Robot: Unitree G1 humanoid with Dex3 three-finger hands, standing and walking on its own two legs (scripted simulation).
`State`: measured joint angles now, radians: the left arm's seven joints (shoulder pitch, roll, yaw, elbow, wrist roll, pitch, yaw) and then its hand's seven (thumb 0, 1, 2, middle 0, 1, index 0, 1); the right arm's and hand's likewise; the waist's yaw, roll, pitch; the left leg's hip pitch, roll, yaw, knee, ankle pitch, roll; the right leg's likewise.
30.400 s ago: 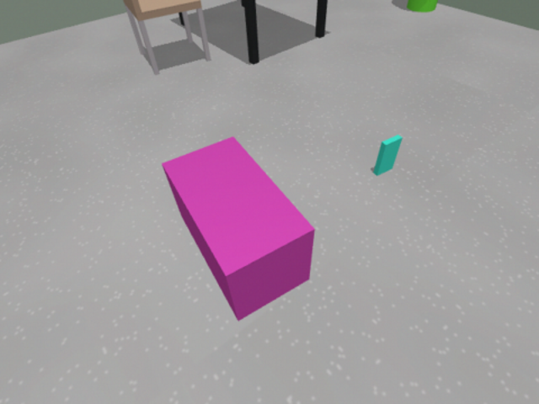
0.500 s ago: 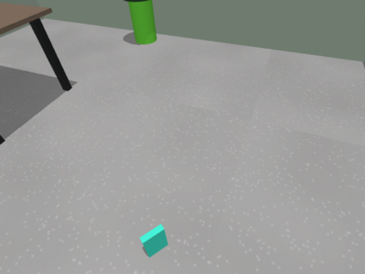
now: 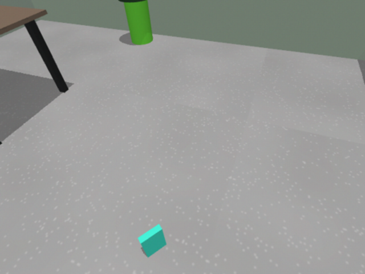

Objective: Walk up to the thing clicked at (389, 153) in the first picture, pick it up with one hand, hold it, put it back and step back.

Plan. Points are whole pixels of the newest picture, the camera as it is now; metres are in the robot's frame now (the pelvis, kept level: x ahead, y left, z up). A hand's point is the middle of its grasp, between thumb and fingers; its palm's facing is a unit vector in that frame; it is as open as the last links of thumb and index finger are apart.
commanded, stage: stand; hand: left
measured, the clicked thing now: (153, 241) +0.42 +0.21 -0.67
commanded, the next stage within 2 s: step back in 1.14 s
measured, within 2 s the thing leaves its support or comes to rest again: neither
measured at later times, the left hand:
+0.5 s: hand out of the picture +0.08 +0.25 -0.15, palm faces -0.03 -0.94 -0.35, open 7.4 cm
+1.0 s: hand out of the picture +0.10 +0.24 -0.15, palm faces -0.03 -0.94 -0.34, open 7.4 cm
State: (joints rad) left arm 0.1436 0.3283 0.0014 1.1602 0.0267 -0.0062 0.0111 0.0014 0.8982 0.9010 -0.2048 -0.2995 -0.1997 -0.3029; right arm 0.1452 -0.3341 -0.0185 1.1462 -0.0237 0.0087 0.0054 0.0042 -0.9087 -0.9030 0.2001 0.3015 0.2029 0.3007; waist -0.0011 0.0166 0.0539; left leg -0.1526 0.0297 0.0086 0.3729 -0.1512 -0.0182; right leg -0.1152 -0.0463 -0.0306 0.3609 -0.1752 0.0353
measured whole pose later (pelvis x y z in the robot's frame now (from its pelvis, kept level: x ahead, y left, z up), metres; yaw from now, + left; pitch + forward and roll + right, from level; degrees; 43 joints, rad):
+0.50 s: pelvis +0.02 +0.00 +0.00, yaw +0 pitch -3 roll +0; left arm 0.12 0.32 0.01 1.16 0.02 0.00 0.00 0.00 0.90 0.90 -0.20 -0.30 -0.20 -0.30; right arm 0.12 -0.34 -0.01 1.15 -0.02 0.00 0.00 0.00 -0.91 -0.90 0.20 0.30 0.20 0.30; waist 0.00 0.02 0.05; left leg -0.13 0.03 0.02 0.34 -0.16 -0.02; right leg -0.10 -0.05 -0.02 0.34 -0.19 0.04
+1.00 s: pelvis +0.03 +0.00 +0.00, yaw -1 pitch -3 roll +0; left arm 0.11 0.33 0.01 1.15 0.02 0.00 0.00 0.00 0.90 0.90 -0.20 -0.30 -0.20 -0.30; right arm 0.11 -0.34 -0.01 1.15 -0.02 0.00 0.01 0.00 -0.91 -0.90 0.20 0.30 0.20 0.30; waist -0.01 0.01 0.05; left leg -0.12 0.04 0.02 0.33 -0.17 -0.03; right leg -0.08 -0.04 -0.03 0.32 -0.19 0.03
